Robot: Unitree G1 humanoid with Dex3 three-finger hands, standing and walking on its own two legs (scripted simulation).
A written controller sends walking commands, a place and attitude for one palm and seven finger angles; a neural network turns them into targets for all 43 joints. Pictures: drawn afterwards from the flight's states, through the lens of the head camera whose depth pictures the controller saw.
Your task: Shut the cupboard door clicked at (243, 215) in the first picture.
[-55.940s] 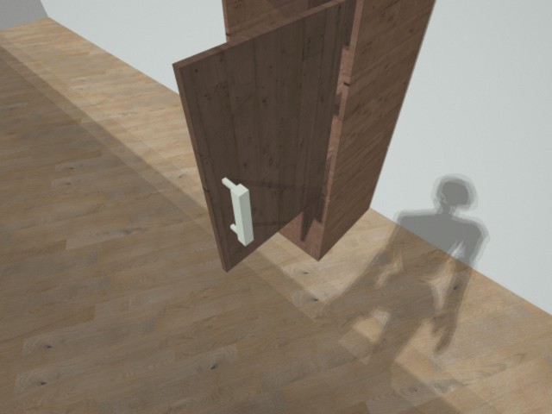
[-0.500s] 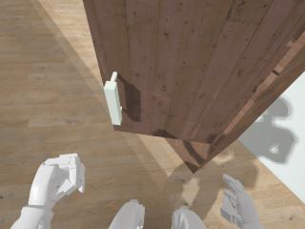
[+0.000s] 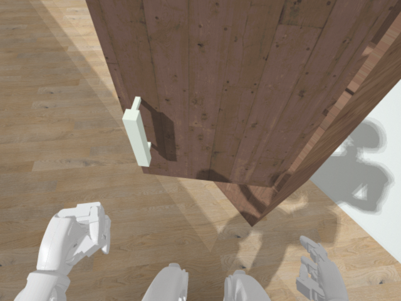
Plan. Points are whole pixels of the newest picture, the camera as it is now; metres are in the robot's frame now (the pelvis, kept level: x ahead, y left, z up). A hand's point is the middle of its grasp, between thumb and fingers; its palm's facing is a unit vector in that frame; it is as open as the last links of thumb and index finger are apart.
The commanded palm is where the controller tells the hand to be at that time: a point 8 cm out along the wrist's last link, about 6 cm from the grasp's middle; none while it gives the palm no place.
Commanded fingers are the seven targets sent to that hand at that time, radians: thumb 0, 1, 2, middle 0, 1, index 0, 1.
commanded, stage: bring the fist close to the handle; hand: left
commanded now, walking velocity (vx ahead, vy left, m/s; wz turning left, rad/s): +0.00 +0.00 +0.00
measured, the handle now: (141, 133) +0.45 +0.17 +0.02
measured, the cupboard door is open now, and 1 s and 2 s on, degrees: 47 47 40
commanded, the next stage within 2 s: push the door shut along its arc in 1.42 s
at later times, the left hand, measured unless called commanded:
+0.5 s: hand (129, 206) +0.28 +0.16 +0.03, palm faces -0.05 -1.00 -0.04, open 3.1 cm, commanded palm +0.27 +0.21 +0.03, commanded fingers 0.00 0.90 0.90 -1.30 -1.50 -1.30 -1.50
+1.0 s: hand (151, 178) +0.34 +0.13 +0.02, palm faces -0.06 -1.00 -0.04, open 3.1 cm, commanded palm +0.33 +0.18 +0.03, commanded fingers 0.00 0.90 0.90 -1.30 -1.50 -1.30 -1.50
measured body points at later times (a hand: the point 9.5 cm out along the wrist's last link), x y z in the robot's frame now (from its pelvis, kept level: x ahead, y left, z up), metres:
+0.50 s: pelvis +0.00 -0.02 +0.00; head +0.09 -0.01 +0.44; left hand +0.28 +0.21 +0.04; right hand +0.17 -0.26 -0.09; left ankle +0.02 +0.07 -0.62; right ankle +0.02 -0.10 -0.62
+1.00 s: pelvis +0.00 -0.01 +0.00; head +0.10 -0.01 +0.44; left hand +0.34 +0.18 +0.03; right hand +0.15 -0.26 -0.11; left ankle +0.02 +0.07 -0.62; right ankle +0.02 -0.10 -0.62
